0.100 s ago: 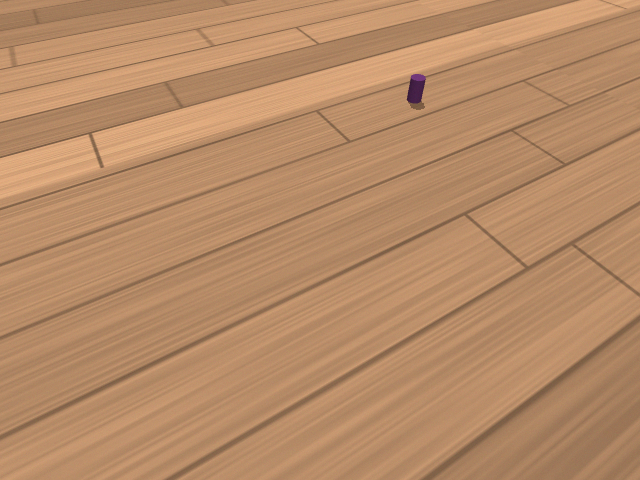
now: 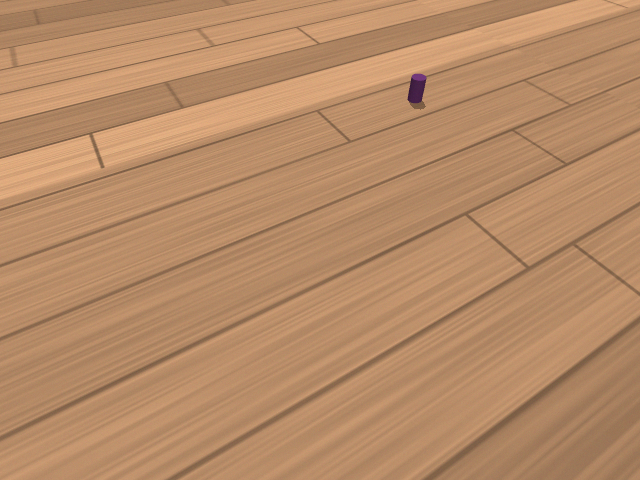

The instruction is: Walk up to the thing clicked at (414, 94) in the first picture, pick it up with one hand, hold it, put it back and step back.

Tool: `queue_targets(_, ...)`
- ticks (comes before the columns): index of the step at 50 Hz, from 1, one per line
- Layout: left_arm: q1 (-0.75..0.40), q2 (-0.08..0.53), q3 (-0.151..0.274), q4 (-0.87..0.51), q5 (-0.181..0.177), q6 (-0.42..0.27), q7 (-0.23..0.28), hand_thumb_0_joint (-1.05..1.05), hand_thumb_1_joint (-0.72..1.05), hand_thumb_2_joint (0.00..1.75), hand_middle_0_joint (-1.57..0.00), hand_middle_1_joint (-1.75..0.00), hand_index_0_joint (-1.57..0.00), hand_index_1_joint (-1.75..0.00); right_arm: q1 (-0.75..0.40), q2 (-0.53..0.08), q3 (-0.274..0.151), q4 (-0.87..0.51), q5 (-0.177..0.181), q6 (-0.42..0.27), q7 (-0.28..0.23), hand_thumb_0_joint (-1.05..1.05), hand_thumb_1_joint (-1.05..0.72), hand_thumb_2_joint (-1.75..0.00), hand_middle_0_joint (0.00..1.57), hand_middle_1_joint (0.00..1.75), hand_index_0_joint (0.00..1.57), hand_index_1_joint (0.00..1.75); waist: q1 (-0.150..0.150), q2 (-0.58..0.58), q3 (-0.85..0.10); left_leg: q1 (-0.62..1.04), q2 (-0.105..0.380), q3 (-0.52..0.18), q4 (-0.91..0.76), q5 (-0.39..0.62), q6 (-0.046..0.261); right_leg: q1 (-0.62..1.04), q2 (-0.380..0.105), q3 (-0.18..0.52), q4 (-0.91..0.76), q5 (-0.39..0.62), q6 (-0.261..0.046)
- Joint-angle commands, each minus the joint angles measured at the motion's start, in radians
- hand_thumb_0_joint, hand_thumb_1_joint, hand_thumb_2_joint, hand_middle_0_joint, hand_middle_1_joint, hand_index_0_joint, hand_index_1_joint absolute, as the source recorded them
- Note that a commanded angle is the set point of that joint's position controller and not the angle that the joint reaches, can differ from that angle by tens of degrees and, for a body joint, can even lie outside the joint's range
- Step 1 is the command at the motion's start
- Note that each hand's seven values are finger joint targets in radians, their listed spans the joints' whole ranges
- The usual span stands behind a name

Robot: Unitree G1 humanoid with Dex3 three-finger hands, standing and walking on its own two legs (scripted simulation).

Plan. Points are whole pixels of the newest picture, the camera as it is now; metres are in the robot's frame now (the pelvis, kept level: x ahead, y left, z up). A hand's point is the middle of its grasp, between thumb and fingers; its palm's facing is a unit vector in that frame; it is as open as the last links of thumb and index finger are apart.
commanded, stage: stand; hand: left
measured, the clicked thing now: (416, 88) +2.28 -0.58 -0.71
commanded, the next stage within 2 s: walk up in 1.02 s
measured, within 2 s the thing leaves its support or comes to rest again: neither
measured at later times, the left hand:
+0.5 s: hand out of the picture +0.08 +0.25 -0.16, palm faces -0.03 -0.94 -0.33, open 7.3 cm
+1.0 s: hand out of the picture +0.09 +0.25 -0.15, palm faces -0.02 -0.94 -0.34, open 7.3 cm
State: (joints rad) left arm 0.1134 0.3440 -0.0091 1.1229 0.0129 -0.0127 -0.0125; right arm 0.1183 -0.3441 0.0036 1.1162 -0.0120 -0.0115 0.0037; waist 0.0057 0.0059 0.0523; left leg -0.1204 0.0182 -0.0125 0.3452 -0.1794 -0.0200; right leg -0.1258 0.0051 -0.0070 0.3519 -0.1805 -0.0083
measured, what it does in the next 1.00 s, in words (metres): stands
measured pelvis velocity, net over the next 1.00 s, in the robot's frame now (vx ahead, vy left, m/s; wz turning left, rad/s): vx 0.02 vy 0.00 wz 0.00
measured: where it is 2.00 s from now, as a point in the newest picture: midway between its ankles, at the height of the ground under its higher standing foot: (381, 417)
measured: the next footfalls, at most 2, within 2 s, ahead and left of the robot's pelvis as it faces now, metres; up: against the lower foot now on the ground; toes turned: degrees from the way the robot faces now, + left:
right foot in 1.36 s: +0.22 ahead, -0.26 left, +0.00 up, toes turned -15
left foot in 1.86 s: +0.59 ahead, -0.09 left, +0.00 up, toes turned -10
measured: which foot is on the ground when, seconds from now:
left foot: down 0.00-1.00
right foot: down 0.00-1.00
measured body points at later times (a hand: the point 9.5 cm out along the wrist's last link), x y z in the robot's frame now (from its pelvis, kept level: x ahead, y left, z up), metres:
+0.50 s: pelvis +0.01 +0.00 +0.00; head +0.02 +0.00 +0.45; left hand +0.08 +0.30 -0.13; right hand +0.08 -0.30 -0.13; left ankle +0.01 +0.13 -0.75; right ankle +0.01 -0.11 -0.75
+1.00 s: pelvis +0.02 +0.00 +0.00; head +0.02 +0.00 +0.45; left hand +0.09 +0.30 -0.13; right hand +0.10 -0.29 -0.13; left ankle +0.01 +0.13 -0.75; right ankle +0.01 -0.11 -0.75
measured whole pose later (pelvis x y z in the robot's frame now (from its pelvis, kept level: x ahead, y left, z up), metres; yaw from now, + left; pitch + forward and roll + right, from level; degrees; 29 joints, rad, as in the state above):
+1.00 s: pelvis +0.02 +0.00 +0.00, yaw +0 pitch -2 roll +0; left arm 0.11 0.35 0.00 1.12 0.01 -0.01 -0.01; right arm 0.11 -0.34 0.01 1.11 -0.01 -0.01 0.00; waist 0.00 0.01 0.05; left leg -0.09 0.02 -0.02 0.32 -0.19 -0.02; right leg -0.09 0.00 -0.01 0.32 -0.19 0.00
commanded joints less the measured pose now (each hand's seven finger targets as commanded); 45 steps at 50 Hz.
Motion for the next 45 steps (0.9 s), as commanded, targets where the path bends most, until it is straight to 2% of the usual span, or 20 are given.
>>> queue_targets(1, -0.042, 0.214, 0.044, -0.061, -0.005, -0.022, 0.019, 0.0, 0.9, 0.9, -0.2, -0.3, -0.2, -0.3, -0.041, -0.21, -0.039, -0.057, 0.005, -0.023, -0.014, 0.0, -0.9, -0.9, 0.2, 0.3, 0.2, 0.3, -0.004, -0.01, -0.084, 0.018, 0.108, -0.081, -0.046, 0.123, 0.046, 0.012, -0.129, 0.102, -0.057, 0.138, -0.02)
queue_targets(3, -0.042, 0.212, 0.044, -0.063, -0.005, -0.022, 0.02, 0.0, 0.9, 0.9, -0.2, -0.3, -0.2, -0.3, -0.041, -0.208, -0.037, -0.057, 0.005, -0.022, -0.014, 0.0, -0.9, -0.9, 0.2, 0.3, 0.2, 0.3, -0.005, -0.005, -0.077, 0.01, 0.107, -0.077, -0.043, 0.138, 0.044, 0.015, -0.127, 0.098, -0.056, 0.158, -0.016)
queue_targets(8, -0.044, 0.215, 0.046, -0.055, -0.005, -0.019, 0.02, 0.0, 0.9, 0.9, -0.2, -0.3, -0.2, -0.3, -0.04, -0.209, -0.037, -0.052, 0.003, -0.018, -0.013, 0.0, -0.9, -0.9, 0.2, 0.3, 0.2, 0.3, -0.005, -0.014, -0.036, -0.012, 0.103, -0.083, -0.066, 0.048, 0.041, -0.004, -0.127, 0.104, -0.078, 0.067, -0.019)
queue_targets(10, -0.038, 0.215, 0.046, -0.059, -0.005, -0.022, 0.021, 0.0, 0.9, 0.9, -0.2, -0.3, -0.2, -0.3, -0.051, -0.212, -0.039, -0.058, 0.005, -0.017, -0.012, 0.0, -0.9, -0.9, 0.2, 0.3, 0.2, 0.3, -0.002, -0.011, -0.062, 0.014, 0.105, -0.081, -0.055, 0.081, 0.044, 0.0, -0.129, 0.103, -0.077, 0.094, -0.019)
queue_targets(19, -0.035, 0.21, 0.047, -0.057, -0.004, -0.021, 0.019, 0.0, 0.9, 0.9, -0.2, -0.3, -0.2, -0.3, -0.045, -0.208, -0.036, -0.056, 0.004, -0.02, -0.013, 0.0, -0.9, -0.9, 0.2, 0.3, 0.2, 0.3, -0.002, -0.001, -0.066, 0.0, 0.105, -0.082, -0.064, 0.091, 0.042, 0.019, -0.129, 0.097, -0.076, 0.111, -0.019)
queue_targets(20, -0.034, 0.216, 0.048, -0.057, -0.005, -0.023, 0.02, 0.0, 0.9, 0.9, -0.2, -0.3, -0.2, -0.3, -0.047, -0.211, -0.037, -0.056, 0.005, -0.021, -0.012, 0.0, -0.9, -0.9, 0.2, 0.3, 0.2, 0.3, -0.002, 0.001, -0.08, 0.024, 0.108, -0.083, -0.06, 0.12, 0.041, 0.023, -0.131, 0.099, -0.072, 0.133, -0.019)
queue_targets(24, -0.042, 0.214, 0.048, -0.057, -0.005, -0.022, 0.022, 0.0, 0.9, 0.9, -0.2, -0.3, -0.2, -0.3, -0.045, -0.213, -0.038, -0.052, 0.006, -0.017, -0.014, 0.0, -0.9, -0.9, 0.2, 0.3, 0.2, 0.3, -0.003, -0.01, -0.067, 0.021, 0.107, -0.083, -0.058, 0.101, 0.041, 0.009, -0.129, 0.097, -0.081, 0.111, -0.017)
queue_targets(27, -0.042, 0.214, 0.049, -0.058, -0.004, -0.021, 0.022, 0.0, 0.9, 0.9, -0.2, -0.3, -0.2, -0.3, -0.041, -0.214, -0.038, -0.054, 0.005, -0.017, -0.014, 0.0, -0.9, -0.9, 0.2, 0.3, 0.2, 0.3, -0.004, 0.001, -0.077, 0.015, 0.108, -0.08, -0.055, 0.121, 0.042, 0.033, -0.133, 0.097, -0.075, 0.149, -0.019)
queue_targets(32, -0.034, 0.211, 0.048, -0.054, -0.006, -0.019, 0.02, 0.0, 0.9, 0.9, -0.2, -0.3, -0.2, -0.3, -0.038, -0.21, -0.034, -0.05, 0.004, -0.018, -0.014, 0.0, -0.9, -0.9, 0.2, 0.3, 0.2, 0.3, -0.002, 0.003, -0.056, 0.006, 0.105, -0.081, -0.069, 0.094, 0.038, 0.016, -0.128, 0.096, -0.08, 0.109, -0.018)
queue_targets(38, -0.034, 0.212, 0.05, -0.056, -0.004, -0.019, 0.021, 0.0, 0.9, 0.9, -0.2, -0.3, -0.2, -0.3, -0.039, -0.214, -0.035, -0.057, 0.005, -0.021, -0.017, 0.0, -0.9, -0.9, 0.2, 0.3, 0.2, 0.3, -0.003, 0.008, -0.089, 0.029, 0.113, -0.079, -0.058, 0.177, 0.044, 0.044, -0.133, 0.09, -0.062, 0.189, -0.016)
queue_targets(45, -0.037, 0.214, 0.05, -0.053, -0.004, -0.018, 0.024, 0.0, 0.9, 0.9, -0.2, -0.3, -0.2, -0.3, -0.042, -0.214, -0.037, -0.057, 0.005, -0.019, -0.017, 0.0, -0.9, -0.9, 0.2, 0.3, 0.2, 0.3, -0.003, -0.002, -0.071, 0.03, 0.111, -0.083, -0.062, 0.158, 0.041, 0.035, -0.133, 0.089, -0.072, 0.164, -0.016)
